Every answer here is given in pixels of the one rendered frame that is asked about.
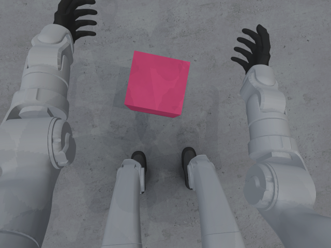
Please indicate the left robot foot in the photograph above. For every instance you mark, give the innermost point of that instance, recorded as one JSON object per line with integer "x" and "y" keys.
{"x": 139, "y": 156}

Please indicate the robot left hand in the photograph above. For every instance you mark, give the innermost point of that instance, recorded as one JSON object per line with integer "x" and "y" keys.
{"x": 67, "y": 13}

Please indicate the robot right upper arm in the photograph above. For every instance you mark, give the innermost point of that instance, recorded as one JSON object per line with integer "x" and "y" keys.
{"x": 284, "y": 195}

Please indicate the carton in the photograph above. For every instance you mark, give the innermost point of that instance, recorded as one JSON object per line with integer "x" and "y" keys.
{"x": 157, "y": 84}

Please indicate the right robot forearm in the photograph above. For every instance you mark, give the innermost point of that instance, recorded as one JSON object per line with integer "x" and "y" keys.
{"x": 268, "y": 123}

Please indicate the robot right thigh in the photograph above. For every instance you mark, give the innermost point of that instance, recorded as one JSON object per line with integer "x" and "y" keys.
{"x": 219, "y": 228}

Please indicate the robot right hand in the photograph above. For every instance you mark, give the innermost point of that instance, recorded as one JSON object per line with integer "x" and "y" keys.
{"x": 260, "y": 49}

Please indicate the left robot forearm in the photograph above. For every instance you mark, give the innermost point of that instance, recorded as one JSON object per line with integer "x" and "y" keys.
{"x": 45, "y": 79}

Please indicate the robot left upper arm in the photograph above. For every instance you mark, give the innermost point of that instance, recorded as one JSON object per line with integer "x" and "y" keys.
{"x": 32, "y": 153}

